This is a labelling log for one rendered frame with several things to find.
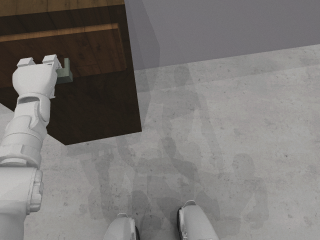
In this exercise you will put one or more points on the left robot shin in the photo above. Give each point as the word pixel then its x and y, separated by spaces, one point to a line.
pixel 121 215

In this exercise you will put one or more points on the robot left hand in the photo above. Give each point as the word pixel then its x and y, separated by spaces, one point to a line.
pixel 36 78

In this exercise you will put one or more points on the left robot forearm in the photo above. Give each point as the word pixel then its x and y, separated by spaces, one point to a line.
pixel 24 134

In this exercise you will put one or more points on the robot left upper arm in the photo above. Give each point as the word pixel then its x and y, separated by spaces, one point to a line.
pixel 21 192

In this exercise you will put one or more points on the cabinet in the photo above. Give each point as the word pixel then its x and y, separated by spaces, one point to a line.
pixel 91 107

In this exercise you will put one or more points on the robot shin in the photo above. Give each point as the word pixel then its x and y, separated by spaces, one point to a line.
pixel 121 215
pixel 188 203

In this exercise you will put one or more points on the right robot shin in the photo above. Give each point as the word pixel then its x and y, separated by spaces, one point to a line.
pixel 188 203

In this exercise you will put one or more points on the drawer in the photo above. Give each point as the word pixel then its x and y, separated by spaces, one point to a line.
pixel 91 50

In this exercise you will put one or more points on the handle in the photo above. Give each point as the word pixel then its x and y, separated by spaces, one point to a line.
pixel 64 75

